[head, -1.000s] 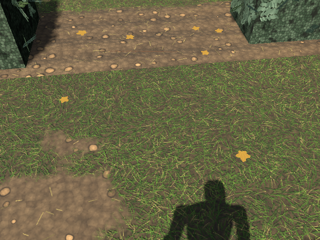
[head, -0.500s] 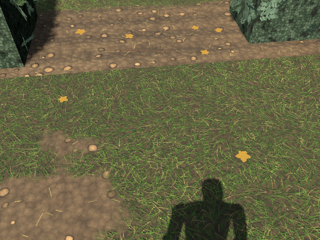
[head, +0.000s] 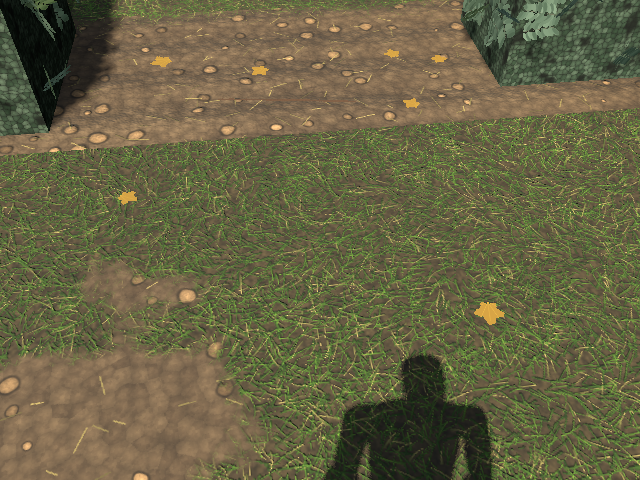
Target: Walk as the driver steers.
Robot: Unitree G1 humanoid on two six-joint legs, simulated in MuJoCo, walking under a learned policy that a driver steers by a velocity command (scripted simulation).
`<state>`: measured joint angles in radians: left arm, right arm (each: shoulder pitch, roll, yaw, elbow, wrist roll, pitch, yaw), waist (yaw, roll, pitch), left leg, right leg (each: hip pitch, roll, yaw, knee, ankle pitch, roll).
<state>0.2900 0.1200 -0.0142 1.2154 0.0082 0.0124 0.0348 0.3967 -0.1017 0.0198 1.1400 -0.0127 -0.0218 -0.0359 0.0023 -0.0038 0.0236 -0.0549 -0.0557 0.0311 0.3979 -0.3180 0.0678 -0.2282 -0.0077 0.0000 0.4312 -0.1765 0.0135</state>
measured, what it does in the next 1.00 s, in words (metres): stands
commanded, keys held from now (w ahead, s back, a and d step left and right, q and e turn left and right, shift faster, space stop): no key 0.80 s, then w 0.20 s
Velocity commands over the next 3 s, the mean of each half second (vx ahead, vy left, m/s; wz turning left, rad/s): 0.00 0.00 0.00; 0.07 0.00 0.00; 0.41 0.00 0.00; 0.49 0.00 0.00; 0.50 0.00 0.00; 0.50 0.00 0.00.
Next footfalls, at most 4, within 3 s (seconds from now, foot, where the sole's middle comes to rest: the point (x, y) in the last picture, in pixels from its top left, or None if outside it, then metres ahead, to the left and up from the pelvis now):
1.16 right None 0.20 -0.13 -0.78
1.88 left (284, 452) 0.66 0.11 -0.94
2.30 right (362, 368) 0.89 -0.09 -0.94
2.84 left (293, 281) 1.19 0.10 -0.94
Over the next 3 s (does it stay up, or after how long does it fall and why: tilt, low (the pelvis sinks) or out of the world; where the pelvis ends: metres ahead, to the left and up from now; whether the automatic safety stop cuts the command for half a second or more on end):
stays up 1.10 0.04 -0.17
